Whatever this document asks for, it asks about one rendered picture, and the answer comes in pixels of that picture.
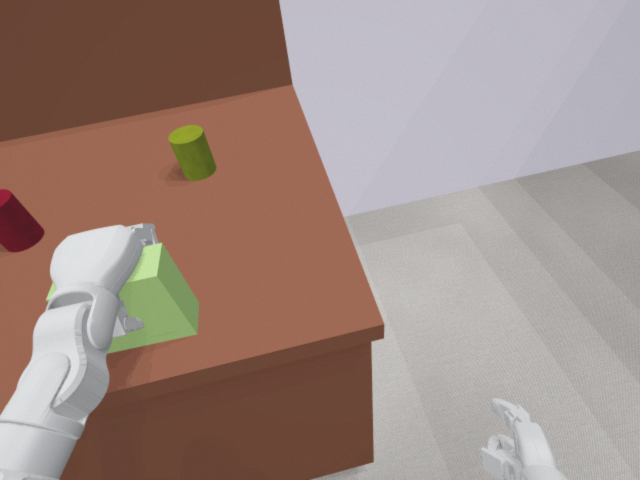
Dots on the sponge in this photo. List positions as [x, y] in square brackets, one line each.
[157, 293]

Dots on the table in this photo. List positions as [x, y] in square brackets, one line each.
[277, 384]

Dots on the left robot hand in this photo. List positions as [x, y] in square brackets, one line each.
[104, 257]

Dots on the right robot hand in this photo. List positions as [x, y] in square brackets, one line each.
[504, 457]

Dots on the robot left forearm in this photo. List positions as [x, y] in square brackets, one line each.
[66, 379]

